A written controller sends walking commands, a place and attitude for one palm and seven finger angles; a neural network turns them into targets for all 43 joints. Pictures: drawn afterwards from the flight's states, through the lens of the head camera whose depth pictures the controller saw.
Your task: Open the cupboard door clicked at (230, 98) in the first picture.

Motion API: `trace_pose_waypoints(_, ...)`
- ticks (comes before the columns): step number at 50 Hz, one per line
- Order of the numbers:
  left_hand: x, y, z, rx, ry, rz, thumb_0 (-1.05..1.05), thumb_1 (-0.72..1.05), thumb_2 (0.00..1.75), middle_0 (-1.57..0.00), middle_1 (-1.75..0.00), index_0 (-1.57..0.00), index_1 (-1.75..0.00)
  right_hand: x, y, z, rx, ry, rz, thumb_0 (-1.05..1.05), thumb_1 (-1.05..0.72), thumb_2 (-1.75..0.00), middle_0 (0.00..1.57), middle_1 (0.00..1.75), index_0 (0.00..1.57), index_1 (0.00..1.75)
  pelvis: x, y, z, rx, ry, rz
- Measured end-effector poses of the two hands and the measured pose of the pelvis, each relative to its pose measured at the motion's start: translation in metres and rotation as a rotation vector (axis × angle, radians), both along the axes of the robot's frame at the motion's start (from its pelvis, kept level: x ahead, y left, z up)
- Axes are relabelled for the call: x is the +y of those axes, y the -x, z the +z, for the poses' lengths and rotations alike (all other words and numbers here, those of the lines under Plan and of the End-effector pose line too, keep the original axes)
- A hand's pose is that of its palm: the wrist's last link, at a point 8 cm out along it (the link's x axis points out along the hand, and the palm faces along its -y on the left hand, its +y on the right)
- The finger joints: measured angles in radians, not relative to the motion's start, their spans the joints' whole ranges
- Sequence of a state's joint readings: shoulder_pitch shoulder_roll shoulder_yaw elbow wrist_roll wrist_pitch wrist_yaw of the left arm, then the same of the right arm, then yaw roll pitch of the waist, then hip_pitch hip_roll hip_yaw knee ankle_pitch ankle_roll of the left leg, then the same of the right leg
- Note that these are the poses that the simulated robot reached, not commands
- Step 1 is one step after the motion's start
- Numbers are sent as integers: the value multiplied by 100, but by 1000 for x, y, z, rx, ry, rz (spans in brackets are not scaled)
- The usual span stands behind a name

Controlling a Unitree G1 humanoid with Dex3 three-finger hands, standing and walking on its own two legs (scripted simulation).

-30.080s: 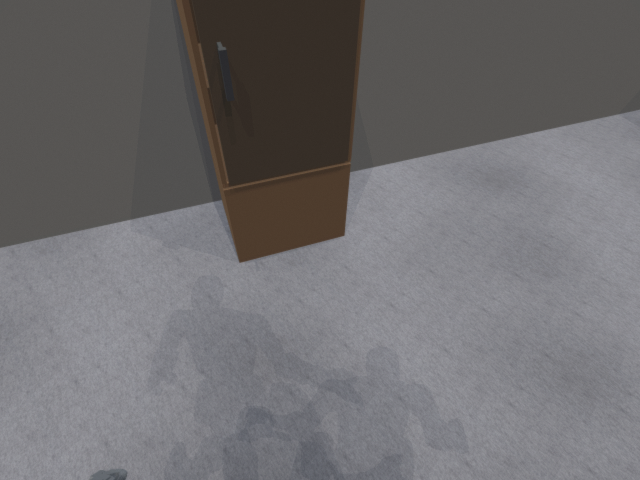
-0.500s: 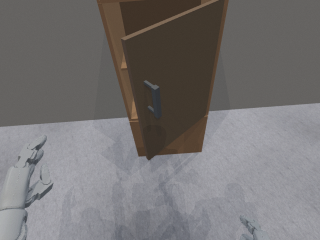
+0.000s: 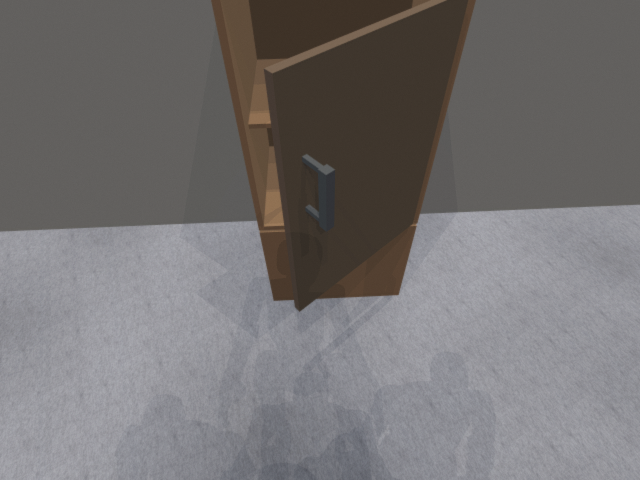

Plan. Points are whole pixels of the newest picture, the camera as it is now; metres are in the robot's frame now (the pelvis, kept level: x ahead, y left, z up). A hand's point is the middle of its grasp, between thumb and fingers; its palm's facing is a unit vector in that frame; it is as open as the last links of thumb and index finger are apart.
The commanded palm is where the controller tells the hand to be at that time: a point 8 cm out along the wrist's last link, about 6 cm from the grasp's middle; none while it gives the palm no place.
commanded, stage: let the arm hang, fingers relaxed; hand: left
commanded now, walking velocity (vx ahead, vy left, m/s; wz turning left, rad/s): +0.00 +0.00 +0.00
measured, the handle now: (318, 193) +0.54 +0.04 +0.03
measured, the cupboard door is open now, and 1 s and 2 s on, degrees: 39 39 39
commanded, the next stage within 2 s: look to check the result in 0.52 s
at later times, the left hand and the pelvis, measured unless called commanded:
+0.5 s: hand out of the picture -0.02 +0.16 -0.18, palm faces +0.05 -0.99 -0.16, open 7.3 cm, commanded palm none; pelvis -0.01 +0.01 +0.00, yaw -1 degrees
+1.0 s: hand out of the picture -0.02 +0.17 -0.18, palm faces +0.05 -0.98 -0.18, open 7.4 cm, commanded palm none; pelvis -0.01 +0.01 +0.00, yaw -1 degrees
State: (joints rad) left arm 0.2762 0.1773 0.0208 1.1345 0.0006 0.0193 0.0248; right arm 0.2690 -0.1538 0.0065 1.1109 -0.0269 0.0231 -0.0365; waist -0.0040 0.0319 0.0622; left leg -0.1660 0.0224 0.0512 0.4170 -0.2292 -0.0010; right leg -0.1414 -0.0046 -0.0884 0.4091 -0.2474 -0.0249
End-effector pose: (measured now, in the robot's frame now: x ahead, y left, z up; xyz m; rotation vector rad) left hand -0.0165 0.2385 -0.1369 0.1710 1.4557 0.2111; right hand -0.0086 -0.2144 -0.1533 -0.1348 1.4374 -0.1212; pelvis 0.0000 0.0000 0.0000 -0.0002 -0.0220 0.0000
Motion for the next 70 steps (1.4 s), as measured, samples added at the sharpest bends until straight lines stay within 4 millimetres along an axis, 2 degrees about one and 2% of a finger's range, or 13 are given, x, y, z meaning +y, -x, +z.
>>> trace_pose_waypoints(5, -4, 7, 1, 9, 8, 3, 0, 91, 90, -20, -30, -20, -30, 15, 13, -4, 18, -33, -13, 1, -91, -89, 20, 29, 19, 30, 4, 2, 1, -4, -4, -6)
trace_pose_waypoints(11, -17, 6, -4, -6, 44, 1, 0, 91, 90, -20, -30, -20, -30, 24, 21, -4, 22, -43, -29, 1, -91, -89, 20, 29, 19, 30, 7, 4, 0, -7, -7, -12)
trace_pose_waypoints(18, -27, 7, -9, -13, 76, -2, 1, 91, 90, -20, -30, -20, -30, 25, 26, -2, 15, -31, -46, 1, -91, -89, 20, 29, 19, 30, 8, 6, 0, -10, -6, -16)
trace_pose_waypoints(29, -26, 15, -10, -6, 77, 13, 0, 91, 90, -20, -30, -20, -30, 23, 33, 0, 25, -20, -46, 1, -91, -90, 20, 29, 19, 30, 9, 8, 0, -8, -6, -12)
trace_pose_waypoints(43, -21, 16, -8, -2, 63, 10, 0, 90, 90, -20, -30, -20, -30, 23, 31, -1, 24, -25, -43, 1, -91, -90, 20, 29, 19, 30, 9, 10, 0, -6, -5, -10)
trace_pose_waypoints(70, -21, 1, -11, 0, 69, -1, 0, 90, 90, -20, -30, -20, -30, 15, 17, -1, 12, -1, -63, 1, -91, -89, 20, 29, 19, 30, 7, 5, -2, 4, -4, -39)
